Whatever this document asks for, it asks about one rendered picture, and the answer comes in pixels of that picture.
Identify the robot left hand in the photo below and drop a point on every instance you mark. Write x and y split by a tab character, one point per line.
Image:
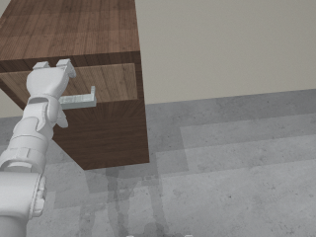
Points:
51	81

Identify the handle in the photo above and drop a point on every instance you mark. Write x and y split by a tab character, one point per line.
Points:
79	101

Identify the drawer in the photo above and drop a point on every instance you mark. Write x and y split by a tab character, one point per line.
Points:
113	82

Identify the cabinet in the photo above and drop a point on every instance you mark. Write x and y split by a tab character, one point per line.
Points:
89	33

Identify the left robot upper arm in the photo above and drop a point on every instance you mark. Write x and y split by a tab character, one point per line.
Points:
22	197

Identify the robot left forearm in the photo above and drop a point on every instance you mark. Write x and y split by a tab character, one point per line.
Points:
31	136

